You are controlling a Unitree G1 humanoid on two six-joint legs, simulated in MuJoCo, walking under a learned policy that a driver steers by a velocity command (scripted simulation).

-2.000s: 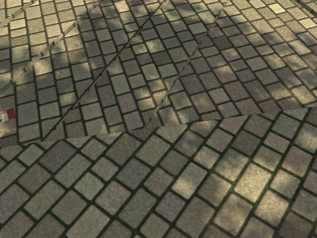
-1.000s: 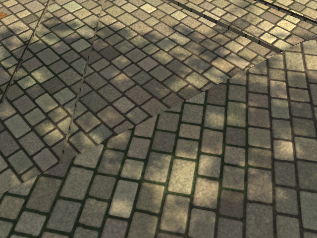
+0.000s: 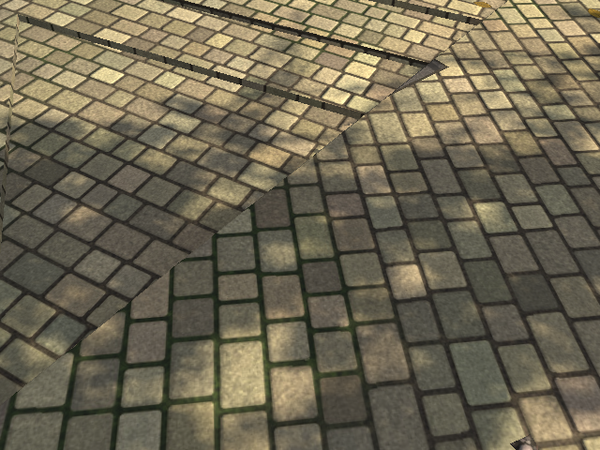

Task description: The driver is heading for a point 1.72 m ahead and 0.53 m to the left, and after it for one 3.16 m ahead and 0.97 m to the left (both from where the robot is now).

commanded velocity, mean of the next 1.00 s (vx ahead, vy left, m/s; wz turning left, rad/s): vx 0.38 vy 0.00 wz -0.01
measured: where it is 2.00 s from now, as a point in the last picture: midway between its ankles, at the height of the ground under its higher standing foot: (269, 421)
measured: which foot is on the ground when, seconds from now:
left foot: down 0.00-0.46, up 0.48-0.92, down 0.94-1.00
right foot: up 0.00-0.42, down 0.44-0.94, up 0.96-1.00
